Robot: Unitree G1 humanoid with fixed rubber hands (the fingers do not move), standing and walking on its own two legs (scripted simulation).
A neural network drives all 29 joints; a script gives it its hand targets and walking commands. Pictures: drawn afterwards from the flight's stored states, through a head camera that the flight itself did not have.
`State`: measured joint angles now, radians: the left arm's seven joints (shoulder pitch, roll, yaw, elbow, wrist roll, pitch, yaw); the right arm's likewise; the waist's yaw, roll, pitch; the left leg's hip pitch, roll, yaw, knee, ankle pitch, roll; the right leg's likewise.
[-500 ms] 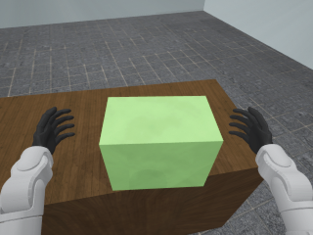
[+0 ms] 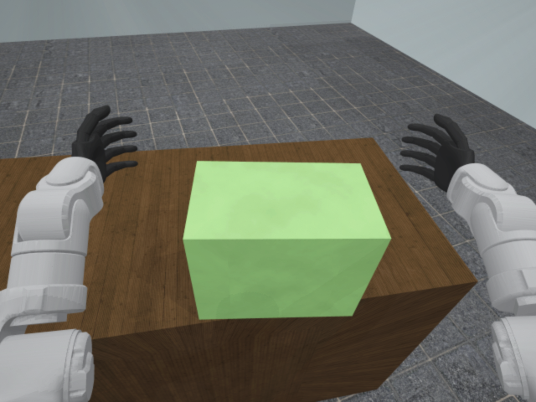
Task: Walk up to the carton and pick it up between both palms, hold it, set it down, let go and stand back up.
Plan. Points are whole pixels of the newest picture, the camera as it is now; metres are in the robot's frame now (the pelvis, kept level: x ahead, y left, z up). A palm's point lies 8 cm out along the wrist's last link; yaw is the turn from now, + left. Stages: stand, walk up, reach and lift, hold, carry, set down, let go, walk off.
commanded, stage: reach and lift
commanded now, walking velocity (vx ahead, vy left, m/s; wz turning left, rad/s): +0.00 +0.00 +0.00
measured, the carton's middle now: (278, 242) +0.38 -0.01 +0.04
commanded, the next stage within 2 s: none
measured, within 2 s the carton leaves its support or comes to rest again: neither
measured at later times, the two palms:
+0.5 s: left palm (123, 193) +0.39 +0.24 +0.13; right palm (427, 198) +0.40 -0.24 +0.13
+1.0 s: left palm (138, 205) +0.40 +0.22 +0.10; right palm (405, 204) +0.41 -0.22 +0.10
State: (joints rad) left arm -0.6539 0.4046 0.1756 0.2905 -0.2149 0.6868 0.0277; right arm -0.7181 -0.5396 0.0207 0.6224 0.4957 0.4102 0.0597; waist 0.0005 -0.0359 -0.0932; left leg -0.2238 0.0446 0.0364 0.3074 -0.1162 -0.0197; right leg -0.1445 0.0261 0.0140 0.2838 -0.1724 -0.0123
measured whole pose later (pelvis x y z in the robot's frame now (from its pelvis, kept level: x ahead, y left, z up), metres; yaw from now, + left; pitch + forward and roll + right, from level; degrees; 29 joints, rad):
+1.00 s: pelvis +0.01 +0.00 +0.00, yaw -1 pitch +6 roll -1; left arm -0.64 0.28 0.05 0.80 -0.16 0.06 0.01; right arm -0.73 -0.38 0.15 1.03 0.45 -0.07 0.00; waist 0.04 -0.02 -0.11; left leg -0.32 0.05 0.03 0.37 -0.15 -0.03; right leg -0.24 0.04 0.02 0.34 -0.20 -0.02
